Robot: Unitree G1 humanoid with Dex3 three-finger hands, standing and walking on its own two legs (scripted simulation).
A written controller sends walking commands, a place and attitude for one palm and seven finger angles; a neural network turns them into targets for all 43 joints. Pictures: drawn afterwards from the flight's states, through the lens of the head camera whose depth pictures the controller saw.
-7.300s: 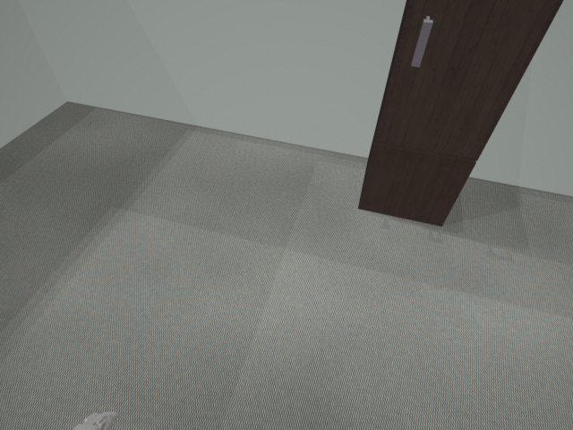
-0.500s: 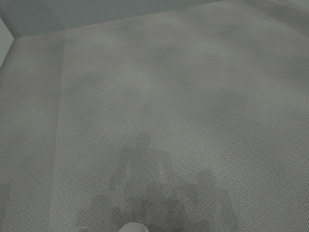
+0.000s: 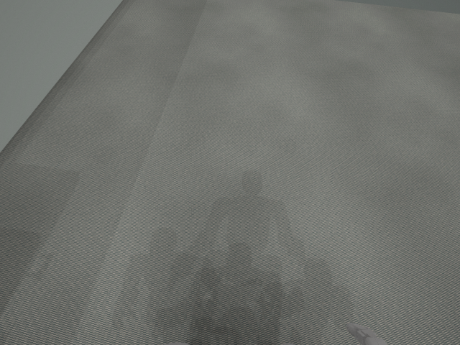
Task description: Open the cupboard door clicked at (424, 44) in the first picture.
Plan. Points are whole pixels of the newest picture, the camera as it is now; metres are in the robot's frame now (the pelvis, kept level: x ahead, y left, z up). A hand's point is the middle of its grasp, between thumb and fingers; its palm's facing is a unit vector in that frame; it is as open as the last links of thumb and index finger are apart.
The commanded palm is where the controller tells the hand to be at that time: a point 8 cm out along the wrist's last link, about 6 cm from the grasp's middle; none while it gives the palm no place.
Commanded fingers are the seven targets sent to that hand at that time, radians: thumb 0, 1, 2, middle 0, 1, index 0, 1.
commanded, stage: turn to face it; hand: left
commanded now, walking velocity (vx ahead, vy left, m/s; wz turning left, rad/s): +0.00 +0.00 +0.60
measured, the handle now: out of the picture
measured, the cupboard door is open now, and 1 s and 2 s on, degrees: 0 0 0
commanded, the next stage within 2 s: none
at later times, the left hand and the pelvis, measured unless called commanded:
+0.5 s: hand out of the picture +0.08 +0.17 -0.11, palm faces +0.27 -0.91 -0.32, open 7.4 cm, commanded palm none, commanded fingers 0.00 0.90 0.90 -0.20 -0.30 -0.20 -0.30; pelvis +0.02 -0.05 +0.01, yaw +18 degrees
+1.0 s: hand out of the picture -0.09 +0.19 -0.17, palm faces +0.60 -0.76 -0.26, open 7.4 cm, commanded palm none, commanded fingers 0.00 0.90 0.90 -0.20 -0.30 -0.20 -0.30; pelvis +0.00 -0.01 +0.01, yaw +36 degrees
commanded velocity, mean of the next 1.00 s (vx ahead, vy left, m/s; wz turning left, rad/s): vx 0.00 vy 0.00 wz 0.60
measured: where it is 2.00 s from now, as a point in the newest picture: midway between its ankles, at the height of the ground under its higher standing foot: outside the picture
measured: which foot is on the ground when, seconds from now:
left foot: down 0.00-0.36, up 0.38-0.84, down 0.86-1.00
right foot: up 0.00-0.34, down 0.36-0.86, up 0.88-1.00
